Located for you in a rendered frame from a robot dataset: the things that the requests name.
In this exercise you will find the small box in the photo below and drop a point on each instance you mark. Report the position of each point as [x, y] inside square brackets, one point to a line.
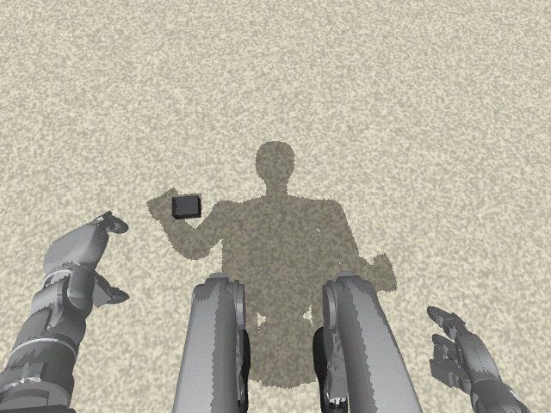
[186, 207]

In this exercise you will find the right robot arm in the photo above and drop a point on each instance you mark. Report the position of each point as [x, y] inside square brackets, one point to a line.
[492, 396]

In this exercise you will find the left robot hand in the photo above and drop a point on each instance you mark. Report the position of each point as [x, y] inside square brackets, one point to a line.
[83, 247]

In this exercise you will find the right robot hand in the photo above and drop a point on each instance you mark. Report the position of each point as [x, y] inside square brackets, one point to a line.
[468, 362]

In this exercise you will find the right robot foot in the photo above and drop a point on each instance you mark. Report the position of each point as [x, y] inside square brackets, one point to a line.
[320, 368]

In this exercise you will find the left robot arm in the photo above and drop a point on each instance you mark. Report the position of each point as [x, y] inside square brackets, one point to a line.
[38, 376]

